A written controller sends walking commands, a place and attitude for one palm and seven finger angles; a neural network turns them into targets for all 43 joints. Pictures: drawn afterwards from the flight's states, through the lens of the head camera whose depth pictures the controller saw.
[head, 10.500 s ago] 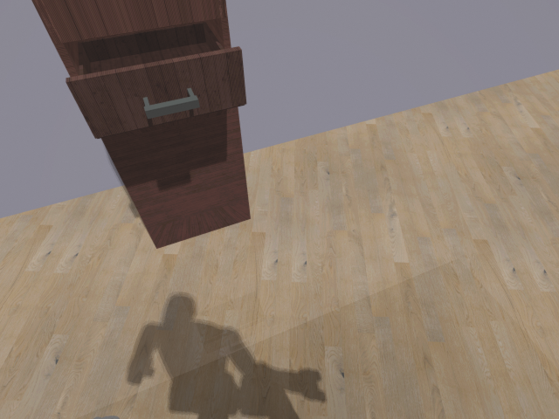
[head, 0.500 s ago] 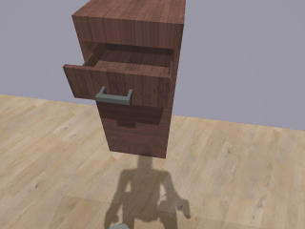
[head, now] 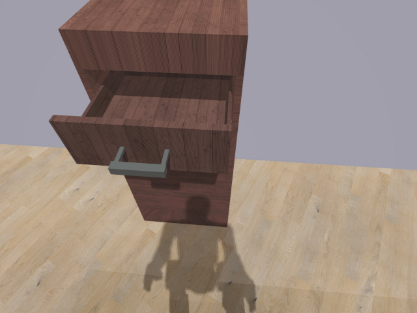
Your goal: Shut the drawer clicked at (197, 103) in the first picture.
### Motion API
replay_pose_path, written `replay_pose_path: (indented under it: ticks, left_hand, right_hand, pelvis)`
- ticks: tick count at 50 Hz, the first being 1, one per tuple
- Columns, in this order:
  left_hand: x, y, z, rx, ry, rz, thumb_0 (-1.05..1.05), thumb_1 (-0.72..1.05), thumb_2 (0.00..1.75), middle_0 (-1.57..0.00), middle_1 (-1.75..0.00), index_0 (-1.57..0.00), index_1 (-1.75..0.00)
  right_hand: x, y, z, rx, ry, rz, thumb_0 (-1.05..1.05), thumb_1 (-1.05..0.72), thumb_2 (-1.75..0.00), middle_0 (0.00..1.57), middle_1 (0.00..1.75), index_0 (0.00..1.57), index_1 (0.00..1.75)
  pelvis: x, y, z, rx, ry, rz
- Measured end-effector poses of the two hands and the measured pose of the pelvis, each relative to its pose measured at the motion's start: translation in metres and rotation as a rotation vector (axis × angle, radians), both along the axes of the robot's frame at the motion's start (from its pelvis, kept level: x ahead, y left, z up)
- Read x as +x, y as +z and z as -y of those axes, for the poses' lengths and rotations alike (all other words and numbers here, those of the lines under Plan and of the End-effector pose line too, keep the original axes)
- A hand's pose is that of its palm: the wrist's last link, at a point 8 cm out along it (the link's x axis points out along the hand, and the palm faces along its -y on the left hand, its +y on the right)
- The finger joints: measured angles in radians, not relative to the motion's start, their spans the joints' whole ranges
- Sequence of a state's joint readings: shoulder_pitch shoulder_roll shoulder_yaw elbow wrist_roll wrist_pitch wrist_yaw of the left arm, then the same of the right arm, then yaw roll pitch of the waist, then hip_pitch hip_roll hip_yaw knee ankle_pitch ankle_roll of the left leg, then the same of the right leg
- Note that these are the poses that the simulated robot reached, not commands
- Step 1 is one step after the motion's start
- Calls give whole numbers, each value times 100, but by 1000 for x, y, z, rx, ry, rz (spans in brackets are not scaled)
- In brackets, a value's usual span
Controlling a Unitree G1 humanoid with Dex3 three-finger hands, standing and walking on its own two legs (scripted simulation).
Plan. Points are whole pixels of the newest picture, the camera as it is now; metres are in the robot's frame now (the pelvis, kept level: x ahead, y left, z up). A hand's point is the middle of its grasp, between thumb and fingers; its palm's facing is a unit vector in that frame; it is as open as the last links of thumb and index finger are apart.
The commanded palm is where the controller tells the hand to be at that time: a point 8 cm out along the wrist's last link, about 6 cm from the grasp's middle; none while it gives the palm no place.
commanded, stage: come to a stop and stand still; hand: left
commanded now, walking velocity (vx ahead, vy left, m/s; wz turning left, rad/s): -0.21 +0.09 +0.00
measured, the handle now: (140, 161) +0.41 +0.18 +0.04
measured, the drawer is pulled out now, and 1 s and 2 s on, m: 0.20 0.20 0.20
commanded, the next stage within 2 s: look again from close up in 0.96 s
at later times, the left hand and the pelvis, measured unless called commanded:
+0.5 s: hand out of the picture +0.00 +0.26 -0.16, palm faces +0.04 -0.96 -0.28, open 7.4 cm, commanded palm none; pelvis -0.06 +0.05 -0.01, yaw -1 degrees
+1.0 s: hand out of the picture -0.07 +0.23 -0.16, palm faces +0.03 -0.98 -0.19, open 7.4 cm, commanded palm none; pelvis -0.07 +0.06 +0.00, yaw +1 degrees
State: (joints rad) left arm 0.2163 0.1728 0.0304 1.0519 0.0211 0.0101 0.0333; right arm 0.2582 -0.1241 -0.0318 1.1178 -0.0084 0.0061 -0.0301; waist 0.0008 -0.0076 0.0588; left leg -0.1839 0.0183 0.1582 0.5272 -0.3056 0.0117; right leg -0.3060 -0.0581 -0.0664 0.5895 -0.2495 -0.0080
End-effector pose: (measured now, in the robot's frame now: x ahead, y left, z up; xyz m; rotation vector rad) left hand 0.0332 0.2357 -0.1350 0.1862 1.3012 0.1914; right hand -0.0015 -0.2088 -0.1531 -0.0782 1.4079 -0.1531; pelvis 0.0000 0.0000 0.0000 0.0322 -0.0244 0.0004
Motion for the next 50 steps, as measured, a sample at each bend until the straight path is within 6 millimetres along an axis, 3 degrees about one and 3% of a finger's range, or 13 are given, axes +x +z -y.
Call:
replay_pose_path:
  ticks: [5, 11, 17, 24, 30, 36, 43, 50]
  left_hand:
    - [13, 5, 7, 9, -7, 22, 0, 92, 90, -20, -30, -20, -30]
    - [11, 9, -5, 8, 7, 63, 0, 91, 90, -20, -30, -20, -30]
    - [-5, -2, -37, 17, -6, 111, 0, 90, 90, -20, -30, -20, -30]
    - [-40, 7, -65, 43, -20, 106, 0, 90, 90, -20, -30, -20, -30]
    - [-80, 14, -70, 44, -13, 46, 0, 90, 90, -20, -30, -20, -30]
    - [-105, 12, -66, 14, 10, -12, 0, 90, 90, -20, -30, -20, -30]
    - [-116, 6, -55, -23, 22, -51, 0, 90, 90, -20, -30, -20, -30]
    - [-110, 1, -43, -54, 14, -66, 0, 90, 90, -20, -30, -20, -30]
  right_hand:
    - [7, -3, 9, 0, -15, -15, 1, -92, -90, 20, 30, 20, 30]
    - [23, 6, 13, -39, 25, 45, 1, -91, -90, 20, 30, 20, 30]
    - [37, 14, 2, -93, 49, 243, 1, -91, -90, 20, 30, 20, 30]
    - [31, 16, -29, -41, 80, 320, 1, -91, -90, 20, 30, 20, 30]
    - [12, 13, -43, -5, 83, 292, 0, -93, -90, 20, 30, 20, 30]
    - [-29, 11, -41, -23, 89, 174, 0, -92, -90, 20, 30, 20, 30]
    - [-67, 8, -40, -28, 77, 44, 1, -91, -90, 20, 30, 20, 30]
    - [-76, 9, -44, -24, 54, 12, 1, -91, -90, 20, 30, 20, 30]
  pelvis:
    - [-4, 1, 2, -8, 13, -11]
    - [-20, 4, -9, -3, 18, -12]
    - [-38, -9, -36, -22, 20, 8]
    - [-54, -8, -52, -5, -16, 42]
    - [-64, -2, -60, -10, -8, 36]
    - [-70, 3, -64, -15, 8, 24]
    - [-71, 4, -64, -13, 21, 24]
    - [-66, 4, -62, -13, 19, 19]
